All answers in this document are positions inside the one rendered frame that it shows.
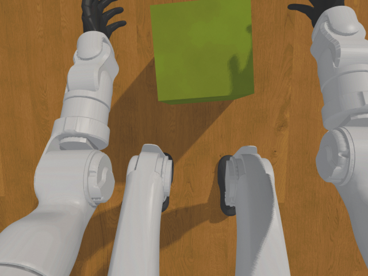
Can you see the robot left shin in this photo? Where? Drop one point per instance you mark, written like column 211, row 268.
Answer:
column 146, row 148

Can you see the right robot forearm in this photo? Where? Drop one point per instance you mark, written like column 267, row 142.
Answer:
column 341, row 51

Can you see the left robot upper arm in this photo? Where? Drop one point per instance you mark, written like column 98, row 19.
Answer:
column 69, row 184

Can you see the left robot forearm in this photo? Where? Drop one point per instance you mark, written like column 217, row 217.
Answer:
column 83, row 123

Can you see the left robot hand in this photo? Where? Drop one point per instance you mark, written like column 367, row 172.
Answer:
column 94, row 19

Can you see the robot left foot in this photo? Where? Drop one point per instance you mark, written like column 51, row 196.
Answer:
column 166, row 203

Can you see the right robot upper arm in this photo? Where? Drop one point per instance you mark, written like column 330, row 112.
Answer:
column 342, row 159

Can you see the carton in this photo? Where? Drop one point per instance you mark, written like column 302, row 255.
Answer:
column 203, row 50

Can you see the right robot hand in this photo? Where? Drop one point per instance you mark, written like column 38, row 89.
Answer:
column 319, row 7

